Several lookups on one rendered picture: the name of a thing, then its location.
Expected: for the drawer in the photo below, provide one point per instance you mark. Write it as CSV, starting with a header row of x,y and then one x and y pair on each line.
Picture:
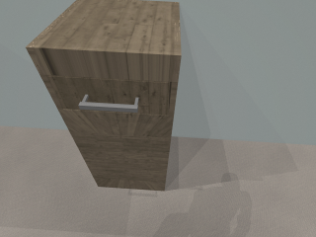
x,y
153,96

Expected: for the cabinet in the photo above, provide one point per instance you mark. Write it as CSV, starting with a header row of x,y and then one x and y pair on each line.
x,y
116,39

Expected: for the handle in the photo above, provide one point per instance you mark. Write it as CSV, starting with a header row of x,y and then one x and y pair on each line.
x,y
109,107

